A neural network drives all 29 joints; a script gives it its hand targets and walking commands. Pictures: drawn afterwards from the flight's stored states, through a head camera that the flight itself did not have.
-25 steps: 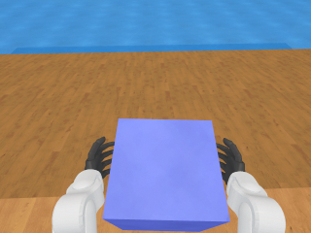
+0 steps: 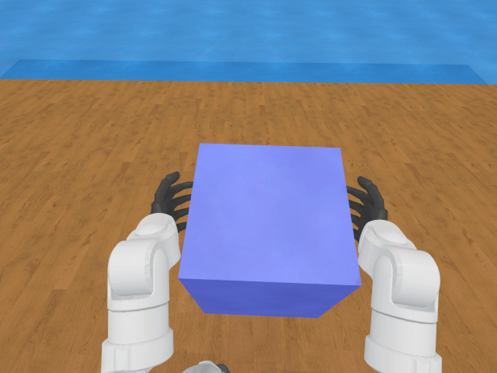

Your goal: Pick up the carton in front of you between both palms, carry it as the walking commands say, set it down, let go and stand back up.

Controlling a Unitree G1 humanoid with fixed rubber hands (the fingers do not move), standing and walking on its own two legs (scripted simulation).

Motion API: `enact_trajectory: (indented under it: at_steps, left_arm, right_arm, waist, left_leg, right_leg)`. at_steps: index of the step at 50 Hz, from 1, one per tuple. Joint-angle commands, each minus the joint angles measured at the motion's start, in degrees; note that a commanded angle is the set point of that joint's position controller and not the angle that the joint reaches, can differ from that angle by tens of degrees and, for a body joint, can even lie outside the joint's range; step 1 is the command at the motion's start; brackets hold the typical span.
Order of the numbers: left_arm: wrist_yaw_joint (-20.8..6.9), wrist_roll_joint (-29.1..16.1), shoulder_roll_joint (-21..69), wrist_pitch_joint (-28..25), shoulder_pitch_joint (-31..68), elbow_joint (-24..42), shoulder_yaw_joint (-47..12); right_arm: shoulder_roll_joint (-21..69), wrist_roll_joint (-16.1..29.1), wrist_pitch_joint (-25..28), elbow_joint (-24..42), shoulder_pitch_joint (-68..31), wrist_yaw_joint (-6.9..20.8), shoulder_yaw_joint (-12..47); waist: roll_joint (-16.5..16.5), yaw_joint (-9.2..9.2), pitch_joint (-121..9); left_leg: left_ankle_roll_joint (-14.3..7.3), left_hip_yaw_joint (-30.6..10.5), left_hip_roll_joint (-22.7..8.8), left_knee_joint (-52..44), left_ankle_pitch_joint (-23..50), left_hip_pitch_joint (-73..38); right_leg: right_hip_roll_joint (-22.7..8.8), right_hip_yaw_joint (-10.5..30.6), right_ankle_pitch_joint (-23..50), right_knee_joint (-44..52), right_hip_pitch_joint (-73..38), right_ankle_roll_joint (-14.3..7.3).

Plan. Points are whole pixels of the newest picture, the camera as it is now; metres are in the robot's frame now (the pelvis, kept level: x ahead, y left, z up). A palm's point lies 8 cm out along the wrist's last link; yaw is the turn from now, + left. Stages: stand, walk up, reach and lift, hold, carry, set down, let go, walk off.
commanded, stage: carry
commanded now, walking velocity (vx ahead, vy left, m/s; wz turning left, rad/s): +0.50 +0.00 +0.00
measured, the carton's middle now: (264, 239) +0.32 +0.00 +0.04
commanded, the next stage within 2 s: none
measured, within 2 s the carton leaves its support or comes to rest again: neither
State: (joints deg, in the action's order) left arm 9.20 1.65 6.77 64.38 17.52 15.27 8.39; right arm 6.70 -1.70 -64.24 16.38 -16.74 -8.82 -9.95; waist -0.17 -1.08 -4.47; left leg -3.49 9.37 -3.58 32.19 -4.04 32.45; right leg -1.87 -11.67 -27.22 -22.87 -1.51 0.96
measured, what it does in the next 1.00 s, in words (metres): goes down: left foot, then right foot 0.05 m lower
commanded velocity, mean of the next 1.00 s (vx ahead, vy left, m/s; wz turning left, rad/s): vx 0.50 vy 0.00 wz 0.00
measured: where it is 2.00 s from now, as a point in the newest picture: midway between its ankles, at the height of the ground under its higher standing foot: (254, 195)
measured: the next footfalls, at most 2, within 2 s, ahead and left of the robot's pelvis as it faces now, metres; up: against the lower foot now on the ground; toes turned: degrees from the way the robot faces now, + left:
left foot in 0.02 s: +0.19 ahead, +0.09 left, +0.00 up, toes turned +8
right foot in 0.50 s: +0.48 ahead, -0.06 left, -0.05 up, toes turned -4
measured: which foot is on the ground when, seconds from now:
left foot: up 0.00-0.00, down 0.02-0.52, up 0.54-0.92, down 0.94-1.00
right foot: down 0.00-0.04, up 0.06-0.48, down 0.50-0.94, up 0.96-1.00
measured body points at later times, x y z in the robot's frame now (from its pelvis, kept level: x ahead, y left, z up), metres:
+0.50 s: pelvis +0.35 +0.01 -0.02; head +0.37 +0.00 +0.43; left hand +0.68 +0.16 +0.10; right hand +0.69 -0.14 +0.09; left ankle +0.16 +0.09 -0.71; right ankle +0.45 -0.06 -0.75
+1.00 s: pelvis +0.69 +0.03 -0.10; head +0.72 +0.04 +0.35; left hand +1.03 +0.18 +0.00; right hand +1.03 -0.12 +0.00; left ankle +0.77 +0.07 -0.82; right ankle +0.50 -0.07 -0.71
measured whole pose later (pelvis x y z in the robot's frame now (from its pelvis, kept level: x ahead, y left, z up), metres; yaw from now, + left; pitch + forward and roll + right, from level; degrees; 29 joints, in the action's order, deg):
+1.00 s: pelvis +0.69 +0.03 -0.10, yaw +1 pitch +5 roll +0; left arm 9.3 -0.7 4.2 58.5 23.5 6.2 10.9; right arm 7.9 -3.6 -57.5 8.0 -21.8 -8.2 -12.1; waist -0.7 0.3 -1.9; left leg -7.0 7.9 3.1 33.3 -1.5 28.5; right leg 2.9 -1.9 -31.6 -69.7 17.5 -4.0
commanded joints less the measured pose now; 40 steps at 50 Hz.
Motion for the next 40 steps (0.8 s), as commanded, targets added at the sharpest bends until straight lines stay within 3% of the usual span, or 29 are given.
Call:
enact_trajectory:
  at_steps: [1,2,3,4,5,7,9,12,17,19,20,22,23,24,25,26,27,28,29,30,31,33,36,38,40]
  left_arm:
    - [0.6,-9.3,34.1,-2.1,34.5,-3.6,-30.7]
    - [0.7,-9.6,37.4,-3.1,35.8,-3.8,-29.8]
    - [0.3,-10.0,41.0,-3.8,38.0,-3.8,-29.3]
    - [0.1,-10.1,44.0,-4.5,40.3,-3.9,-29.3]
    - [-0.2,-9.9,45.8,-5.3,41.1,-4.0,-29.5]
    - [-0.6,-8.2,46.9,-6.7,39.7,-6.1,-29.8]
    - [-0.9,-7.4,46.9,-7.9,38.6,-5.5,-30.7]
    - [-1.1,-6.8,45.3,-8.4,36.5,-4.0,-31.8]
    - [-2.1,-7.7,43.2,-7.1,34.3,-0.1,-33.4]
    - [-2.5,-8.6,41.8,-6.2,33.4,-0.1,-33.5]
    - [-2.6,-9.0,40.8,-5.6,32.3,-0.5,-33.3]
    - [-2.6,-8.9,37.4,-4.4,28.2,-2.4,-31.4]
    - [-2.5,-8.5,35.8,-3.8,27.9,-2.5,-30.3]
    - [-2.1,-8.2,33.8,-3.4,27.1,-2.9,-28.9]
    - [-1.5,-8.8,32.6,-3.0,27.8,-2.7,-28.5]
    - [-0.8,-9.7,32.3,-2.6,27.8,-2.9,-28.0]
    - [-0.9,-11.2,35.3,-2.6,30.0,-0.6,-29.2]
    - [-1.3,-12.7,38.1,-3.1,32.6,0.7,-31.4]
    - [-2.0,-14.4,40.6,-3.4,35.1,1.9,-33.1]
    - [-2.7,-15.8,42.7,-4.0,37.7,3.3,-34.8]
    - [-3.3,-16.7,43.9,-4.5,39.2,3.4,-35.9]
    - [-4.1,-17.1,44.8,-5.7,40.2,2.4,-36.9]
    - [-4.5,-16.9,44.6,-6.9,38.8,0.8,-37.4]
    - [-4.2,-16.1,44.0,-7.3,36.7,-0.6,-37.0]
    - [-3.7,-15.1,42.8,-7.4,34.0,-1.6,-36.4]
  right_arm:
    - [32.2,7.9,2.9,-8.4,-31.1,-0.7,27.2]
    - [36.4,10.1,3.4,-7.1,-34.8,0.1,29.7]
    - [40.4,11.6,4.4,-5.6,-37.4,0.9,31.4]
    - [44.1,13.9,5.3,-4.0,-41.4,1.9,33.3]
    - [46.6,15.8,6.2,-2.9,-44.5,2.7,34.8]
    - [48.7,17.0,7.6,-3.0,-46.5,3.8,36.2]
    - [48.6,16.9,8.4,-3.0,-45.1,4.4,36.9]
    - [47.0,16.2,8.6,-3.0,-41.3,4.6,37.3]
    - [45.1,14.6,7.3,-2.3,-36.9,4.4,37.7]
    - [43.2,13.3,6.4,-2.4,-34.7,3.8,36.9]
    - [41.8,12.4,5.9,-2.7,-33.9,3.3,36.4]
    - [39.0,10.8,4.5,-2.9,-32.3,2.0,35.6]
    - [37.9,10.5,3.8,-2.7,-32.0,1.3,35.3]
    - [37.1,10.7,3.0,-2.4,-33.5,0.8,35.1]
    - [37.2,11.0,2.4,-2.7,-33.5,0.4,34.6]
    - [36.7,11.3,1.8,-3.4,-33.9,0.0,33.5]
    - [38.6,12.3,2.2,-1.6,-33.7,-0.4,32.9]
    - [39.9,11.9,2.4,-1.0,-35.2,-0.5,32.3]
    - [41.3,11.2,2.8,-1.5,-35.1,-0.5,31.4]
    - [42.3,10.3,3.3,-1.7,-34.9,-0.3,31.0]
    - [42.7,9.3,3.8,-3.1,-33.9,-0.1,30.6]
    - [43.0,7.7,4.9,-4.1,-33.8,0.4,31.2]
    - [42.8,7.5,6.3,-3.6,-33.4,0.9,32.8]
    - [41.9,7.6,6.7,-2.9,-33.1,1.1,33.5]
    - [40.4,7.8,6.8,-2.1,-31.9,1.2,33.8]
  waist:
    - [23.3,6.01,-23.4]
    - [16.8,6.13,-24.0]
    - [10.4,6.40,-23.7]
    - [5.5,6.21,-23.9]
    - [4.1,5.59,-23.9]
    - [5.8,4.29,-24.5]
    - [7.5,4.63,-24.5]
    - [6.9,5.10,-22.1]
    - [7.3,5.07,-16.6]
    - [5.5,6.54,-13.3]
    - [5.4,6.29,-12.9]
    - [3.0,2.00,-15.8]
    - [-1.0,-0.62,-17.4]
    - [-10.4,-2.74,-20.4]
    - [-20.0,-3.59,-24.5]
    - [-18.1,-4.21,-25.6]
    - [-13.2,-3.62,-25.1]
    - [-7.6,-3.97,-21.1]
    - [-3.6,-3.41,-18.6]
    - [-2.3,-2.21,-17.9]
    - [-3.1,-1.36,-17.9]
    - [-4.6,-1.80,-17.6]
    - [-5.1,-2.68,-17.3]
    - [-5.5,-3.83,-15.9]
    - [-4.6,-5.33,-14.9]
  left_leg:
    - [-11.6,-41.4,-18.0,-11.6,-1.0,-48.4]
    - [-12.8,-36.6,-16.1,-9.7,6.5,-51.2]
    - [-11.1,-32.6,-15.5,-6.8,15.6,-48.5]
    - [-9.4,-27.8,-14.5,-6.0,18.8,-45.1]
    - [-8.7,-25.0,-13.9,-6.9,17.4,-42.0]
    - [-7.4,-21.6,-12.7,-7.9,14.9,-40.0]
    - [-8.2,-19.1,-12.2,-7.7,18.9,-41.5]
    - [-9.0,-16.0,-11.6,-7.9,24.5,-42.9]
    - [-6.6,-6.8,-6.9,-7.9,18.4,-36.1]
    - [-5.3,-5.3,-4.6,-6.1,18.4,-38.0]
    - [-4.7,-5.1,-4.4,-2.9,21.3,-39.1]
    - [-1.7,-1.9,-3.1,11.1,24.7,-34.9]
    - [-0.2,-1.9,-1.0,19.6,15.4,-25.8]
    - [1.2,-3.8,2.8,30.6,-6.4,-8.6]
    - [2.4,-7.5,7.3,42.9,-31.1,6.2]
    - [0.8,-10.1,6.0,48.3,-31.2,11.4]
    - [0.6,-10.4,5.3,47.4,-28.0,13.4]
    - [0.7,-10.5,3.3,43.3,-25.1,13.5]
    - [1.0,-10.5,2.1,38.8,-22.8,11.3]
    - [1.1,-10.0,1.9,34.3,-21.5,8.6]
    - [1.1,-9.9,1.6,30.2,-20.1,6.3]
    - [0.8,-7.9,1.9,24.3,-16.0,5.7]
    - [0.5,-6.0,3.0,11.8,-2.9,4.4]
    - [0.4,-2.9,4.9,1.7,7.0,1.1]
    - [0.2,-0.6,6.4,-6.8,17.0,-3.4]
  right_leg:
    - [6.9,6.0,-2.7,-52.7,37.1,-1.2]
    - [4.1,9.6,-1.9,-58.4,43.5,-3.7]
    - [2.0,11.4,-1.6,-59.3,44.8,-4.3]
    - [0.3,13.1,1.0,-56.3,44.1,-4.8]
    - [-1.1,13.5,3.4,-53.1,42.4,-4.8]
    - [-1.2,12.4,5.4,-47.1,40.7,-5.1]
    - [-0.5,10.8,7.2,-41.9,41.8,-5.1]
    - [-0.8,9.5,11.2,-32.7,44.0,-4.5]
    - [0.3,6.2,29.7,-12.6,33.9,-4.4]
    - [2.5,3.3,35.4,-4.5,32.1,-4.0]
    - [3.2,2.5,36.6,-1.6,30.1,-4.4]
    - [3.7,1.0,40.9,2.8,15.9,-5.7]
    - [-0.5,4.4,47.1,-0.3,5.1,-6.0]
    - [-10.9,17.6,69.9,-9.5,-10.1,-10.0]
    - [-19.9,33.4,76.3,-10.8,-20.9,-17.0]
    - [-20.7,37.7,67.9,-10.1,-21.1,-19.0]
    - [-18.0,35.7,52.4,-6.1,-18.6,-18.7]
    - [-17.7,34.8,47.6,-4.5,-12.6,-18.1]
    - [-16.7,31.5,47.6,-2.8,-6.6,-16.8]
    - [-15.7,28.7,47.1,-2.3,-2.9,-15.8]
    - [-14.6,26.4,45.6,-1.3,0.0,-14.9]
    - [-13.4,23.7,49.7,-1.4,0.7,-15.2]
    - [-8.8,16.4,55.7,-3.3,-1.5,-13.0]
    - [-5.0,12.0,53.5,-4.6,-1.9,-11.4]
    - [-3.3,10.2,48.1,-7.7,-2.4,-10.9]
